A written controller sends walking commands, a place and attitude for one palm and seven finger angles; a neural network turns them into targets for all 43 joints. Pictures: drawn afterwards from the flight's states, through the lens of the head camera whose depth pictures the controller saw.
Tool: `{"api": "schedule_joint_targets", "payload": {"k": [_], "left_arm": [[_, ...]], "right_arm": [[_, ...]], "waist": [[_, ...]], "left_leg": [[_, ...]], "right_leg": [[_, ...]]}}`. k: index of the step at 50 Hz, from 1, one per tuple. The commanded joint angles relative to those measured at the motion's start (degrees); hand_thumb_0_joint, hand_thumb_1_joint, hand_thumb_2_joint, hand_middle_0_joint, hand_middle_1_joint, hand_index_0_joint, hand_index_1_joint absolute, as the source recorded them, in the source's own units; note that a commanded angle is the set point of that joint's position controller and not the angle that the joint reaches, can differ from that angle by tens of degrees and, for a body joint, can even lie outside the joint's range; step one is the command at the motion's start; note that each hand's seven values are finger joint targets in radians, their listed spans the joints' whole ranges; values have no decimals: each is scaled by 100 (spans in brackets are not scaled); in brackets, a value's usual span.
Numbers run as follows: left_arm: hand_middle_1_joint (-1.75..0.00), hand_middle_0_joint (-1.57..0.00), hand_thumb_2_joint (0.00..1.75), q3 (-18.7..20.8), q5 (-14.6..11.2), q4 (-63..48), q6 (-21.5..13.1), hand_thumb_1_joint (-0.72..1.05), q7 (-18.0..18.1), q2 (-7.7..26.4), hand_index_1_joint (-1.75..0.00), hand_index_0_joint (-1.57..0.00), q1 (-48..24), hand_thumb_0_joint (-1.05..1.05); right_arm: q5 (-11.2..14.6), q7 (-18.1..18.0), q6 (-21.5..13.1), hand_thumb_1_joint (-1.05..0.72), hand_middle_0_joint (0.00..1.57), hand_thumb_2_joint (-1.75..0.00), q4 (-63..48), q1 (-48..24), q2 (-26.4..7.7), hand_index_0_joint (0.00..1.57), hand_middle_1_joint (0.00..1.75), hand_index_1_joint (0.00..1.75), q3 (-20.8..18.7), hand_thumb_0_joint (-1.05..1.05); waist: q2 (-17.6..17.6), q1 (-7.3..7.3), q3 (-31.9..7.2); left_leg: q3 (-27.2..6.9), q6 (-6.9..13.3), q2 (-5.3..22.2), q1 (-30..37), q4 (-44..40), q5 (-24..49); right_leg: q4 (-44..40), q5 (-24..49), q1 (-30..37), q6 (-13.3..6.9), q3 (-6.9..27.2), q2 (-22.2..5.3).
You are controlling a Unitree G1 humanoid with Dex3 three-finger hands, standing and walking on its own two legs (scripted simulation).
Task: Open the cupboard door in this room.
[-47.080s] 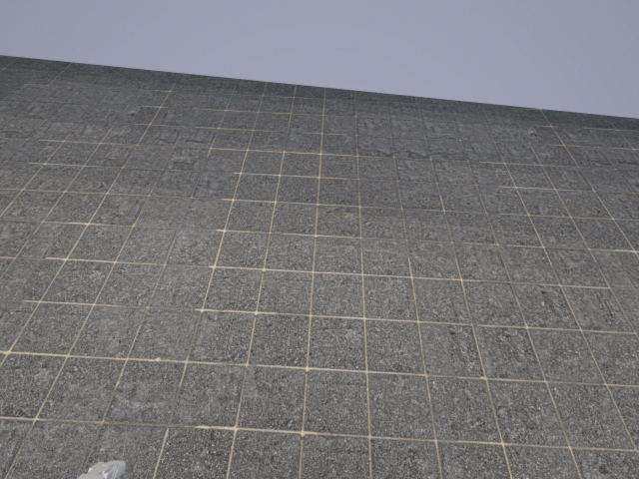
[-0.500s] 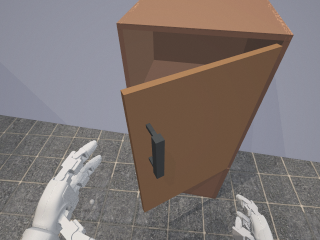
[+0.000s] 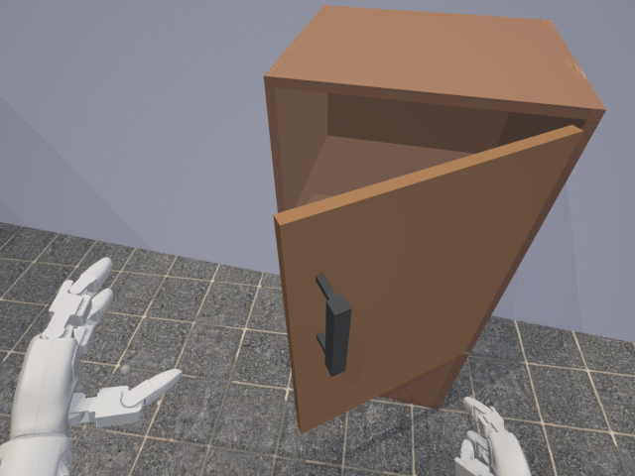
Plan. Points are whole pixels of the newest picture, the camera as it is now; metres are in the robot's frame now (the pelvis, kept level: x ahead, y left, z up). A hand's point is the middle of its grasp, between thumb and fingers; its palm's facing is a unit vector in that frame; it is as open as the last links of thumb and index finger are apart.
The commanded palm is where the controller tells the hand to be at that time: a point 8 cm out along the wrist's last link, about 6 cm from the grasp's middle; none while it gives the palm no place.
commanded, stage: draw the hand back to the body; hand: left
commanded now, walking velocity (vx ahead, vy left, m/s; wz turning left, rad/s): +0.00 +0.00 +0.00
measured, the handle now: (329, 326) +0.29 +0.02 +0.05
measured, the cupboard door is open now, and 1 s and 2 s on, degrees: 39 39 39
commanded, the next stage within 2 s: step back with the hand held close in 0.68 s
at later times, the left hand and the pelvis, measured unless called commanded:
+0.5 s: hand (88, 329) +0.20 +0.24 +0.16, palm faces +0.42 -0.82 -0.39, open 7.7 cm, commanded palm +0.15 +0.29 +0.18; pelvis +0.01 -0.01 +0.01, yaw -1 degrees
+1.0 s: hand (92, 331) +0.20 +0.24 +0.17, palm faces +0.39 -0.80 -0.46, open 7.5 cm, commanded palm +0.14 +0.27 +0.19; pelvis -0.01 -0.02 +0.01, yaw -1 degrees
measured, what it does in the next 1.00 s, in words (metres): stands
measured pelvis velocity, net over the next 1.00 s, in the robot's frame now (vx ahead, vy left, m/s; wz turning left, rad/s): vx -0.01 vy -0.02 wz -0.02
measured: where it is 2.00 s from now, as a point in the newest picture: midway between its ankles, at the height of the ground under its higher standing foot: outside the picture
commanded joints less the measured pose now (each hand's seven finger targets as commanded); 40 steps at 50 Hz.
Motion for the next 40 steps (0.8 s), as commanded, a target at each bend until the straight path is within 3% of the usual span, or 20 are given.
{"api": "schedule_joint_targets", "payload": {"k": [1,4,8,14,15,16,18,21,24,26,30,33,36,39,40], "left_arm": [[-30,-18,69,859,8,-1191,-428,41,93,907,-30,-18,-348,0],[-30,-19,74,1041,-21,-1164,-437,51,75,934,-30,-19,-389,0],[-30,-19,80,1266,-36,-1159,-439,65,68,1048,-30,-19,-535,0],[-30,-20,88,1702,-106,-1021,-470,87,87,1307,-30,-20,-854,0],[-30,-20,90,1748,-117,-1018,-486,90,87,1333,-30,-20,-909,0],[-30,-20,90,1735,-103,-906,-488,90,81,1308,-30,-20,-853,0],[-30,-20,90,1495,-127,-736,-457,90,31,1041,-30,-20,-704,0],[-30,-20,90,1541,-106,-829,-477,90,29,1178,-30,-20,-806,0],[-30,-20,90,1617,-119,-876,-500,90,36,1251,-30,-20,-796,0],[-30,-20,90,1695,-105,-1003,-524,90,43,1375,-30,-20,-918,0],[-30,-20,90,1691,-141,-855,-548,90,48,1301,-30,-20,-867,0],[-30,-20,90,1609,-134,-817,-554,90,34,1229,-30,-20,-902,0],[-30,-20,90,1676,-138,-741,-584,90,28,1299,-30,-20,-885,0],[-30,-20,90,1583,-148,-713,-605,90,10,1195,-30,-20,-905,0],[-30,-20,90,1708,-150,-822,-634,90,31,1387,-30,-20,-1255,0]], "right_arm": [[3,3,-383,-90,20,-90,-841,-827,-716,20,30,30,-345,0],[-5,41,-338,-90,20,-90,-790,-832,-696,20,30,30,-365,0],[-1,86,-291,-90,20,-90,-715,-828,-707,20,30,30,-394,0],[15,79,-236,-90,20,-90,-655,-896,-732,20,30,30,-445,0],[19,78,-236,-90,20,-90,-644,-911,-731,20,30,30,-448,0],[6,82,-251,-90,20,-90,-595,-915,-754,20,30,30,-453,0],[13,116,-213,-90,20,-90,-613,-916,-753,20,30,30,-462,0],[7,123,-194,-90,20,-90,-605,-951,-794,20,30,30,-484,0],[9,100,-196,-90,20,-90,-618,-991,-737,20,30,30,-489,0],[15,79,-211,-90,20,-90,-594,-1012,-751,20,30,30,-486,0],[17,54,-234,-90,20,-90,-574,-1037,-688,20,30,30,-468,0],[19,60,-251,-90,20,-90,-557,-1044,-690,20,30,30,-473,0],[16,59,-269,-90,20,-90,-525,-1059,-718,20,30,30,-500,0],[16,62,-264,-90,20,-90,-531,-1071,-700,20,30,30,-489,0],[26,52,-272,-90,20,-90,-523,-1089,-703,20,30,30,-490,0]], "waist": [[28,60,-291],[-38,61,-316],[277,59,-306],[70,75,-343],[172,72,-297],[254,91,-296],[34,60,-216],[104,78,-222],[-87,85,-305],[171,97,-341],[22,89,-148],[127,70,-72],[-66,100,-82],[1,75,-34],[-37,61,-56]], "left_leg": [[-469,-187,358,968,-870,1395],[-407,-200,354,1091,-919,1714],[-362,-242,371,1260,-969,2107],[-306,-204,347,1349,-1055,1942],[-272,-189,329,1357,-1049,1907],[-277,-190,324,1373,-1046,1988],[-270,-178,328,1378,-1070,2049],[-253,-160,312,1366,-1089,1926],[-182,-118,272,1394,-1058,1838],[-169,-123,257,1432,-1054,1803],[-134,-109,226,1394,-1057,1615],[-120,-107,229,1415,-1060,1595],[-115,-90,224,1405,-1054,1553],[-101,-81,210,1429,-1071,1440],[-101,-72,211,1431,-1076,1370]], "right_leg": [[-664,1292,-227,-141,22,-17],[-729,1517,-105,-122,21,-23],[-833,1719,-9,-113,30,-27],[-958,1757,95,-99,43,-15],[-993,1771,84,-100,56,-17],[-1009,1844,137,-109,61,-31],[-1015,1872,104,-78,42,-26],[-1063,1864,149,-87,64,-25],[-1084,1967,165,-64,94,-37],[-1118,1971,228,-83,115,-49],[-1182,1874,136,-65,117,-49],[-1199,1882,93,-58,139,-56],[-1252,1887,123,-54,158,-53],[-1276,1778,77,-41,177,-62],[-1316,1724,45,-34,205,-69]]}}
